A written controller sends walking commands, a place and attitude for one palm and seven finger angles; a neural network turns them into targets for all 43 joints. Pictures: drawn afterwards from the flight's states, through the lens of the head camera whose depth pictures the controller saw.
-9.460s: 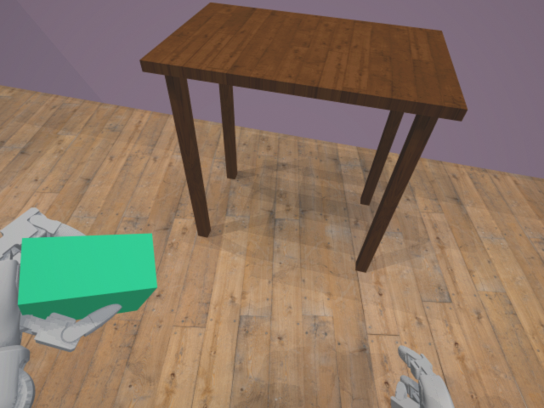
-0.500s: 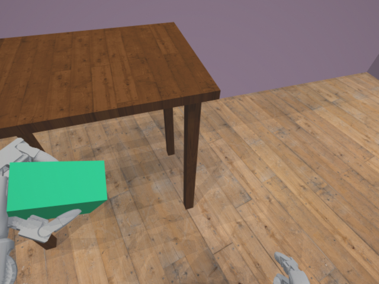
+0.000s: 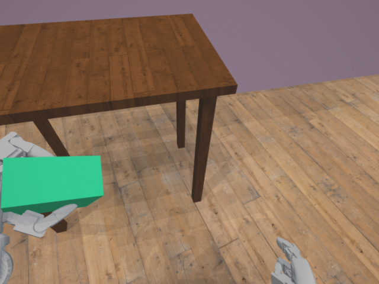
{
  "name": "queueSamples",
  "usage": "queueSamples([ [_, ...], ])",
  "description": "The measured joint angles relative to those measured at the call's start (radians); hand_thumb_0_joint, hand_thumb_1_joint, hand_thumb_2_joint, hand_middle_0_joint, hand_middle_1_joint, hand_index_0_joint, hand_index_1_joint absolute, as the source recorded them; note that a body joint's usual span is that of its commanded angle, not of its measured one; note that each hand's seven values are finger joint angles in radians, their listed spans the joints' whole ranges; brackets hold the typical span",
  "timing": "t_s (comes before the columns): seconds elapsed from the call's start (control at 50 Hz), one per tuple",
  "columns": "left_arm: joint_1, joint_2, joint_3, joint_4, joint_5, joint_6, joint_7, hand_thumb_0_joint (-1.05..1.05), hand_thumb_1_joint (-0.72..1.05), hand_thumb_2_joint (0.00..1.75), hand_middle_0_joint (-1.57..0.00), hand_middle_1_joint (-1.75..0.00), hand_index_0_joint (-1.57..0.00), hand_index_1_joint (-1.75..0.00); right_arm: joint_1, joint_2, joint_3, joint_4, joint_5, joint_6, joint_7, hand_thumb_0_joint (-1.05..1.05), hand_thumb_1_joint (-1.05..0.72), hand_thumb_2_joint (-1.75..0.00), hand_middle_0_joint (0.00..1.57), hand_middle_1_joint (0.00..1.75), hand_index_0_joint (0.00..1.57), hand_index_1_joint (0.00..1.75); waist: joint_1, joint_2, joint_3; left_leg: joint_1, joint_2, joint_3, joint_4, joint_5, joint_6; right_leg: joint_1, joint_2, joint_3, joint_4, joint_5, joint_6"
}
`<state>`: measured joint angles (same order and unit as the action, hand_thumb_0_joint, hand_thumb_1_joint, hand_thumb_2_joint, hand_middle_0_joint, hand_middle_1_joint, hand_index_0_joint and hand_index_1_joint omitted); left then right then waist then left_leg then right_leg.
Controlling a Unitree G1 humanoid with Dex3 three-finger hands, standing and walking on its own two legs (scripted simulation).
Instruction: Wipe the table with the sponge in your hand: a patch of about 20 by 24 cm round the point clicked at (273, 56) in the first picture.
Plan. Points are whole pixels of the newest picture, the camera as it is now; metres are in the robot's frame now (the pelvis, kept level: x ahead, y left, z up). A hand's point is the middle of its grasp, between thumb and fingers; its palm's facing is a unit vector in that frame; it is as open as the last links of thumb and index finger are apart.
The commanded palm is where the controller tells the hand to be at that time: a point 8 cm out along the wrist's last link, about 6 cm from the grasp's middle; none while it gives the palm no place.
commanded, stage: come to a stop and stand still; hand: left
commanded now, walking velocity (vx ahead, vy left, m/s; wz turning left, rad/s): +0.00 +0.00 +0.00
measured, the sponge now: (66, 185) +0.23 +0.22 +0.15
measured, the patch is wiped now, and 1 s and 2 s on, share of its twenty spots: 0.00 0.00 0.00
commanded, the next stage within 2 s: look again from close up in 0.02 s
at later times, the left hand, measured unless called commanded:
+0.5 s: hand (62, 166) +0.28 +0.25 +0.13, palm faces +0.25 -0.86 -0.44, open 10.1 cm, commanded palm +0.22 +0.29 +0.18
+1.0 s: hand (61, 129) +0.34 +0.27 +0.16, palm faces +0.32 -0.87 -0.38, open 10.1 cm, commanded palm +0.29 +0.30 +0.18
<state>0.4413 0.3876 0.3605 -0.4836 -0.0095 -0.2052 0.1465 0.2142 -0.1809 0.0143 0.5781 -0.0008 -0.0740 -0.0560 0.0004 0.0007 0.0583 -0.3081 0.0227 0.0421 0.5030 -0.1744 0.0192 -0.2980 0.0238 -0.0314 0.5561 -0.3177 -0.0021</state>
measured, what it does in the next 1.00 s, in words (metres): walks ahead: right foot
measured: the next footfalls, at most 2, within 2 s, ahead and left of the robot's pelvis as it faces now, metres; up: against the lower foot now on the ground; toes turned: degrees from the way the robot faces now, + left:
right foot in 0.02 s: +0.07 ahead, -0.11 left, +0.00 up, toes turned -1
left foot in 1.26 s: +0.26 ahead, +0.21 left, +0.00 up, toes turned -5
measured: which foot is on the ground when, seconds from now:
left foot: down 0.00-1.00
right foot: up 0.00-0.00, down 0.02-1.00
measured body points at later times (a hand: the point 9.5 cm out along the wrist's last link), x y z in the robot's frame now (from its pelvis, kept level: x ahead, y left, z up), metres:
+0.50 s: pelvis +0.05 +0.01 +0.01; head +0.08 +0.03 +0.45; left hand +0.26 +0.29 +0.16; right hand +0.20 -0.22 -0.07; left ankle +0.07 +0.11 -0.74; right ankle +0.03 -0.11 -0.74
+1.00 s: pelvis +0.09 +0.04 -0.01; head +0.12 +0.05 +0.44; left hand +0.32 +0.31 +0.18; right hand +0.25 -0.20 -0.08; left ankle +0.07 +0.11 -0.74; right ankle +0.04 -0.09 -0.73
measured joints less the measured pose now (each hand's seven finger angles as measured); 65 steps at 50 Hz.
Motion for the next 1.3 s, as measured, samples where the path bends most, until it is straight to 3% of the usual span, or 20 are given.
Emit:
queueSamples([
  [0.08, 0.018, -0.014, 0.014, 0.023, -0.003, -0.006, 0.005, -0.01, -0.49, 0.99, -0.74, -1.35, -0.74, -1.35, 0.003, 0.011, 0.009, 0.011, 0.005, -0.009, 0.007, 0.01, -0.90, -0.90, 0.20, 0.30, 0.20, 0.30, 0.009, 0.009, -0.004, -0.012, 0.002, 0.005, 0.011, -0.006, -0.006, 0.034, 0.000, 0.010, -0.061, 0.114, -0.008],
  [0.12, 0.023, -0.035, -0.004, 0.038, -0.004, 0.001, 0.006, -0.01, -0.49, 0.99, -0.74, -1.35, -0.74, -1.35, 0.001, 0.011, 0.014, 0.026, 0.005, -0.012, 0.008, 0.01, -0.90, -0.90, 0.20, 0.30, 0.20, 0.30, 0.013, 0.018, -0.002, -0.008, 0.007, 0.003, 0.011, -0.011, -0.009, 0.040, 0.006, 0.009, -0.067, 0.110, -0.016],
  [0.16, -0.117, 0.035, 0.016, 0.097, 0.053, -0.007, -0.053, -0.01, -0.49, 0.99, -0.74, -1.35, -0.74, -1.35, 0.022, 0.012, 0.002, 0.040, -0.005, -0.046, 0.006, 0.01, -0.90, -0.90, 0.20, 0.30, 0.20, 0.30, 0.058, 0.018, 0.018, -0.019, 0.019, -0.004, 0.027, -0.017, -0.008, 0.044, 0.015, -0.004, -0.073, 0.102, -0.023],
  [0.2, -0.270, 0.105, 0.065, 0.184, 0.031, -0.045, -0.061, -0.01, -0.49, 0.99, -0.74, -1.35, -0.74, -1.35, 0.009, 0.011, 0.012, 0.071, -0.006, -0.065, 0.017, 0.01, -0.90, -0.90, 0.20, 0.30, 0.20, 0.30, 0.079, -0.003, 0.038, -0.021, 0.017, -0.008, 0.018, -0.006, -0.017, 0.035, 0.014, -0.007, -0.066, 0.100, -0.032],
  [0.24, -0.316, 0.100, 0.103, 0.221, -0.004, -0.044, -0.049, -0.01, -0.49, 0.99, -0.74, -1.35, -0.74, -1.35, -0.003, 0.001, 0.014, 0.065, 0.001, -0.074, 0.037, 0.01, -0.90, -0.90, 0.20, 0.30, 0.20, 0.30, 0.071, -0.007, 0.047, -0.005, 0.016, 0.006, -0.004, 0.002, -0.017, 0.041, 0.012, 0.007, -0.077, 0.106, -0.028],
  [0.28, -0.268, 0.050, 0.097, 0.200, -0.026, -0.033, -0.044, -0.01, -0.49, 0.99, -0.74, -1.35, -0.74, -1.35, 0.001, -0.016, 0.005, 0.038, 0.009, -0.084, 0.055, 0.02, -0.90, -0.90, 0.20, 0.30, 0.20, 0.30, 0.049, 0.005, 0.039, 0.012, 0.012, 0.025, -0.024, 0.001, -0.008, 0.050, 0.008, 0.025, -0.093, 0.111, -0.017],
  [0.36, -0.060, -0.043, -0.026, 0.098, -0.018, -0.023, -0.068, -0.01, -0.49, 1.00, -0.74, -1.35, -0.74, -1.35, 0.017, -0.039, -0.005, -0.004, 0.014, -0.091, 0.062, 0.02, -0.90, -0.90, 0.20, 0.30, 0.20, 0.30, 0.004, 0.022, -0.001, 0.035, 0.001, 0.052, -0.047, -0.016, 0.008, 0.067, -0.004, 0.052, -0.119, 0.105, 0.001],
  [0.42, 0.039, -0.038, -0.076, 0.072, -0.006, -0.018, -0.090, -0.01, -0.49, 1.00, -0.74, -1.35, -0.74, -1.35, 0.024, -0.030, -0.001, -0.015, 0.009, -0.079, 0.046, 0.01, -0.90, -0.90, 0.20, 0.30, 0.20, 0.30, -0.010, -0.003, -0.018, 0.046, -0.007, 0.060, -0.059, -0.027, 0.012, 0.073, -0.011, 0.060, -0.121, 0.091, 0.006],
  [0.54, -0.024, 0.027, 0.017, 0.059, -0.013, 0.007, -0.065, -0.01, -0.49, 1.00, -0.74, -1.35, -0.74, -1.35, 0.014, -0.014, 0.013, -0.021, -0.003, -0.071, 0.025, 0.01, -0.90, -0.90, 0.20, 0.30, 0.20, 0.30, 0.022, -0.060, 0.009, 0.061, -0.012, 0.052, -0.056, -0.046, 0.010, 0.090, -0.016, 0.053, -0.115, 0.066, 0.004],
  [0.62, -0.086, 0.004, 0.046, 0.020, -0.018, -0.001, -0.036, -0.01, -0.49, 1.00, -0.74, -1.35, -0.74, -1.35, -0.020, -0.022, 0.016, -0.018, -0.009, -0.080, 0.039, 0.02, -0.90, -0.90, 0.20, 0.30, 0.20, 0.30, 0.037, -0.050, 0.007, 0.062, -0.008, 0.052, -0.034, -0.069, 0.012, 0.104, -0.013, 0.053, -0.122, 0.060, 0.006],
  [0.76, -0.032, -0.042, -0.030, 0.030, -0.019, -0.008, -0.045, -0.01, -0.49, 1.00, -0.74, -1.35, -0.74, -1.35, -0.055, -0.021, 0.012, -0.041, -0.013, -0.041, 0.047, 0.01, -0.90, -0.90, 0.20, 0.30, 0.20, 0.30, 0.020, -0.012, -0.059, 0.059, -0.007, 0.079, 0.037, -0.140, 0.027, 0.097, -0.014, 0.080, -0.065, 0.007, 0.019],
  [0.88, -0.042, -0.023, -0.004, 0.086, -0.028, 0.025, -0.049, -0.01, -0.49, 1.00, -0.74, -1.35, -0.74, -1.35, -0.039, -0.017, 0.014, -0.057, -0.006, 0.000, 0.035, 0.01, -0.90, -0.90, 0.20, 0.30, 0.20, 0.30, 0.013, -0.035, -0.049, 0.064, -0.023, 0.101, 0.087, -0.187, 0.041, 0.075, -0.031, 0.100, 0.030, -0.051, 0.019],
  [0.96, -0.049, -0.021, 0.024, 0.042, -0.031, 0.032, -0.038, -0.01, -0.49, 1.00, -0.74, -1.35, -0.74, -1.35, -0.020, -0.020, 0.014, -0.058, -0.003, -0.008, 0.044, 0.01, -0.90, -0.90, 0.20, 0.30, 0.20, 0.30, 0.024, -0.037, -0.015, 0.083, -0.025, 0.128, 0.105, -0.211, 0.052, 0.035, -0.051, 0.050, 0.136, -0.057, -0.017],
  [1.02, -0.042, -0.025, 0.019, -0.003, -0.025, 0.018, -0.032, -0.01, -0.49, 1.00, -0.74, -1.35, -0.75, -1.35, 0.007, -0.027, 0.012, -0.054, -0.004, -0.022, 0.057, 0.01, -0.90, -0.90, 0.20, 0.30, 0.20, 0.30, 0.022, -0.010, -0.010, 0.089, -0.013, 0.139, 0.129, -0.238, 0.052, 0.060, -0.055, 0.001, 0.103, -0.078, -0.031],
  [1.08, -0.065, -0.017, 0.000, -0.016, -0.022, -0.007, -0.031, -0.01, -0.49, 1.00, -0.74, -1.35, -0.75, -1.35, 0.013, -0.035, 0.003, -0.027, 0.000, -0.008, 0.067, 0.01, -0.90, -0.90, 0.20, 0.30, 0.20, 0.30, 0.005, 0.023, -0.011, -0.016, 0.003, 0.088, 0.338, -0.261, 0.023, 0.080, -0.047, -0.019, 0.066, -0.091, 0.024],
  [1.14, -0.065, -0.016, -0.002, -0.019, -0.020, -0.036, -0.025, -0.01, -0.49, 1.00, -0.74, -1.35, -0.75, -1.35, 0.007, -0.040, -0.006, 0.009, 0.001, 0.016, 0.077, 0.01, -0.90, -0.90, 0.20, 0.30, 0.20, 0.30, 0.005, 0.005, 0.003, -0.153, -0.008, 0.003, 0.575, -0.327, -0.002, 0.094, -0.059, -0.004, 0.050, -0.081, 0.028],
  [1.18, -0.024, -0.014, 0.018, -0.025, -0.019, -0.048, -0.024, -0.01, -0.49, 1.00, -0.74, -1.35, -0.75, -1.35, 0.008, -0.042, -0.012, 0.012, 0.004, 0.033, 0.082, 0.02, -0.90, -0.90, 0.20, 0.30, 0.20, 0.30, 0.003, -0.012, 0.009, -0.185, 0.021, -0.023, 0.512, -0.289, -0.004, 0.103, -0.072, 0.021, 0.040, -0.079, 0.040],
  [1.24, 0.021, -0.007, 0.039, -0.049, -0.021, -0.039, -0.032, -0.01, -0.49, 1.00, -0.74, -1.35, -0.75, -1.35, 0.020, -0.051, -0.031, 0.000, 0.011, 0.031, 0.076, 0.02, -0.90, -0.90, 0.20, 0.30, 0.20, 0.30, -0.011, -0.029, 0.034, -0.128, 0.048, -0.023, 0.238, -0.081, -0.015, 0.117, -0.104, 0.044, 0.087, -0.117, 0.068],
  [1.26, 0.026, -0.002, 0.045, -0.062, -0.022, -0.032, -0.034, -0.01, -0.49, 1.00, -0.74, -1.35, -0.75, -1.35, 0.022, -0.058, -0.040, -0.006, 0.013, 0.024, 0.069, 0.02, -0.90, -0.90, 0.20, 0.30, 0.20, 0.30, -0.010, -0.027, 0.042, -0.102, 0.045, -0.022, 0.192, -0.064, -0.023, 0.099, -0.114, 0.049, 0.150, -0.143, 0.065],
  [1.3, 0.000, 0.020, 0.059, -0.055, -0.017, -0.025, -0.036, -0.01, -0.49, 1.00, -0.74, -1.35, -0.75, -1.35, 0.002, -0.041, -0.059, 0.001, 0.011, 0.012, 0.055, 0.02, -0.90, -0.90, 0.20, 0.30, 0.20, 0.30, -0.001, -0.047, 0.067, -0.100, 0.025, 0.010, 0.239, -0.105, -0.029, 0.017, -0.116, 0.080, 0.379, -0.210, 0.035],
])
